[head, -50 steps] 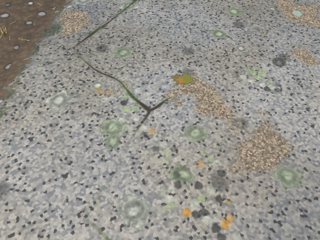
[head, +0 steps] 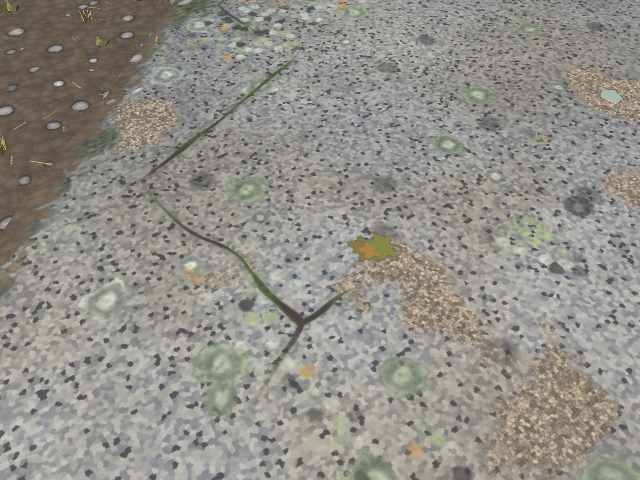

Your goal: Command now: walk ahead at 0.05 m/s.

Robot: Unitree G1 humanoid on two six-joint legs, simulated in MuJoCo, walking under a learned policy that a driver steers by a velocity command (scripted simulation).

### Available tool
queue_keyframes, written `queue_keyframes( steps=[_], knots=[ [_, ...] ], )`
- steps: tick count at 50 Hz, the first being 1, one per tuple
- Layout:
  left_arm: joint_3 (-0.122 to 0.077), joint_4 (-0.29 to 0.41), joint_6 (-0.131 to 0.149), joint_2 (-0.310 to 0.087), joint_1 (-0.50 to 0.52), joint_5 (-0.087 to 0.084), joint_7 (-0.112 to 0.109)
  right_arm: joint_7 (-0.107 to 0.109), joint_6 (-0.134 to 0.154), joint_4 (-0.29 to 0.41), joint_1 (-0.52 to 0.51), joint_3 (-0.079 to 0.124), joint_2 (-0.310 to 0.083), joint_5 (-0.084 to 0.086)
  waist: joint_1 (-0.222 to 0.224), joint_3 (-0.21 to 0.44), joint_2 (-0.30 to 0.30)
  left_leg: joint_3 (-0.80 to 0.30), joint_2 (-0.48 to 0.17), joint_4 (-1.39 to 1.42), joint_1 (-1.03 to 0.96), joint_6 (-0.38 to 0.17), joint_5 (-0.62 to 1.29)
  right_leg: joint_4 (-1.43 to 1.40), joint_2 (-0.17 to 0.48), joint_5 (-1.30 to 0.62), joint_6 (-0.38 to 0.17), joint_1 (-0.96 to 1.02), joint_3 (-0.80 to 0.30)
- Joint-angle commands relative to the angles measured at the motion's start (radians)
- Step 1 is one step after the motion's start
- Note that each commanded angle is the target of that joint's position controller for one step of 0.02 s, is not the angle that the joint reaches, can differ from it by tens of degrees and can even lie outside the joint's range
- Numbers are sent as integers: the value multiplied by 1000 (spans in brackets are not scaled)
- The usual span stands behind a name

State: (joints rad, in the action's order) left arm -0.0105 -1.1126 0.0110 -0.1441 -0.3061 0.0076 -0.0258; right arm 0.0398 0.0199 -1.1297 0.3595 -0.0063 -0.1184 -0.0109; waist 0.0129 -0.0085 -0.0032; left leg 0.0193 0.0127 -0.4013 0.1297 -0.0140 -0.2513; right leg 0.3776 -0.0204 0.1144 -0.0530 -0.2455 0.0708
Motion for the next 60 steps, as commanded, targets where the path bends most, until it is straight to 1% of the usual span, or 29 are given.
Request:
queue_keyframes(
  steps=[1,4,5,7,8,9,12,14,15,16,17,18,19,20,22,24,29,34,36,37,38,39,41,42,44,46,50,56,60],
  knots=[
    [-6,5,6,-63,-58,0,-3,2,5,5,91,9,-72,-1,-4,-55,9,-108,-98,120,129,-43,-92,-70,101,137,0,64,-139],
    [-18,20,-3,-86,-48,4,2,-3,-5,20,109,28,-111,-6,-18,-110,40,-146,-91,129,165,-92,-432,9,45,440,-26,-49,-104],
    [-17,34,-3,-73,-29,7,7,-5,-7,23,127,33,-120,-6,-31,-147,63,-198,-121,161,160,-116,-505,52,29,460,-27,-114,-89],
    [-11,69,10,-29,28,19,20,-3,-4,12,170,53,-157,-4,-57,-183,159,-365,-253,280,78,-178,-558,239,-14,292,-9,-234,2],
    [-13,85,18,-37,47,29,26,-2,0,14,159,62,-170,-6,-57,-191,165,-407,-307,306,62,-205,-512,318,20,244,-12,-272,-7],
    [-21,99,28,-59,54,29,31,-3,6,18,150,65,-169,-9,-50,-180,140,-409,-319,310,30,-214,-457,360,38,259,-15,-306,-22],
    [-31,125,54,-65,51,17,43,-9,26,28,110,72,-166,-9,-19,-171,123,-313,-279,256,26,-193,-324,283,51,279,-23,-244,-17],
    [-34,99,65,-42,-42,7,42,-13,32,40,61,76,-168,-1,35,-157,99,-213,-213,172,145,-166,-255,123,0,200,-24,-6,39],
    [-45,61,70,-56,-144,5,36,-15,35,45,56,74,-154,-1,70,-134,59,-180,-170,78,249,-151,-202,65,-20,183,-20,179,30],
    [-63,33,80,-108,-263,15,21,-21,45,61,34,60,-108,-4,118,-97,-76,-81,-86,-155,356,-110,-97,-49,112,242,-32,339,-145],
    [-91,17,78,-237,-385,16,8,-29,54,102,51,40,-28,3,131,-23,-329,70,49,-475,538,-57,-239,-197,368,320,-123,465,-527],
    [-80,7,65,-193,-362,18,1,-28,47,113,7,61,-115,-24,101,-68,-197,1,8,-656,563,-67,-315,-187,439,144,-171,351,-591],
    [-64,46,68,-148,-252,22,1,-32,43,115,-12,61,-99,-24,44,-106,-63,-51,-34,-715,542,-73,-242,-156,411,-23,-166,264,-472],
    [-58,74,74,-133,-170,21,2,-35,41,109,-7,56,-72,-16,12,-103,-20,-61,-54,-715,501,-67,-176,-149,375,-182,-145,210,-353],
    [-45,102,81,-110,-103,15,-9,-38,28,113,-10,65,-84,-17,-23,-65,-33,-27,-63,-695,447,-55,-93,-127,308,-440,-101,187,-169],
    [-37,101,83,-104,-119,12,-20,-41,10,128,-16,73,-87,-15,-38,-26,-69,5,-36,-689,447,-46,-35,-83,277,-651,-82,210,-66],
    [-30,107,64,-112,-107,7,-44,-51,-10,213,-168,55,-50,-14,-30,-46,-122,76,-20,-411,406,-39,85,-41,244,-680,-77,165,76],
    [-53,118,50,-157,-93,3,-47,-55,-10,239,-143,64,-99,-24,-44,4,-115,129,22,-272,245,-100,50,142,279,-753,-87,170,106],
    [-64,133,41,-176,-67,3,-37,-50,6,223,-47,79,-127,-28,-97,63,-56,115,43,-144,94,-146,122,397,264,-660,-54,118,136],
    [-71,157,40,-188,-79,0,-28,-41,18,230,12,106,-222,-35,-133,130,80,-95,-102,-51,-52,-209,428,674,195,-310,4,-17,158],
    [-58,207,25,-102,-127,5,-16,-34,8,254,-14,136,-339,-19,-58,187,229,-502,-393,-46,-185,-395,901,989,-19,577,50,-277,114],
    [-59,217,7,-122,-100,18,-11,-35,-10,256,9,139,-333,18,-83,245,129,-563,-408,40,-129,-454,632,1023,13,549,52,-295,-74],
    [-62,247,3,-127,18,12,-15,-21,-33,282,-130,113,-229,8,-45,9,30,-430,-307,131,97,-362,233,932,66,388,57,-358,-91],
    [-69,253,2,-145,29,20,-19,-17,-39,293,-167,104,-202,6,-22,-14,27,-375,-248,148,145,-309,184,855,78,331,60,-331,-96],
    [-69,243,-20,-131,-14,33,-18,-17,-34,307,-187,101,-193,-6,4,22,45,-294,-182,133,186,-270,259,791,61,278,66,-255,-85],
    [-65,255,-33,-114,-12,24,-16,-25,-23,310,-164,109,-225,-10,5,59,41,-289,-164,118,165,-258,295,728,50,271,75,-248,-89],
    [-68,305,-49,-138,77,20,-17,-29,-35,323,-128,121,-259,-10,-31,63,100,-366,-150,160,126,-234,-4,605,41,261,94,-289,-110],
    [-60,331,-40,-140,101,7,-16,-32,-41,338,-118,121,-259,-21,-50,69,114,-406,-156,166,113,-221,-49,452,16,293,76,-202,-99],
    [-54,322,-27,-140,26,-6,-21,-35,-50,336,-132,114,-252,-19,-27,64,124,-423,-155,139,145,-196,19,225,-20,291,29,-33,-67]
  ],
)
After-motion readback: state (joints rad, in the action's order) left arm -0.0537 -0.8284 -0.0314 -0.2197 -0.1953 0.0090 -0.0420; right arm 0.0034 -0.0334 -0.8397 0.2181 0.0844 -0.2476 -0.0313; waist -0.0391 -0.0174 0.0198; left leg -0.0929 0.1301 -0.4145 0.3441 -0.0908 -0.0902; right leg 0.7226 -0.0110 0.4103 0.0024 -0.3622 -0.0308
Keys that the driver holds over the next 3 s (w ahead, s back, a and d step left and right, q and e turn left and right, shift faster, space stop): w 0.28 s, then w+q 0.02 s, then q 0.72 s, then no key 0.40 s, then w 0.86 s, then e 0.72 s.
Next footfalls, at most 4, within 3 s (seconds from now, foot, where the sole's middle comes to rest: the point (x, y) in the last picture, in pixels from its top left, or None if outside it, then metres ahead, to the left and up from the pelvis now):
0.74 left None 0.29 0.06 -0.78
1.26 right None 0.29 -0.13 -0.78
1.64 left None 0.20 0.05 -0.78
2.06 right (325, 452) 0.60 0.03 -0.78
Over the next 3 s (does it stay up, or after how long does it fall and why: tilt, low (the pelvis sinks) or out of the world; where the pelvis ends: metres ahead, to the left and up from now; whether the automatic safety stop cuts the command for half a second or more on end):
stays up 0.66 0.15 -0.01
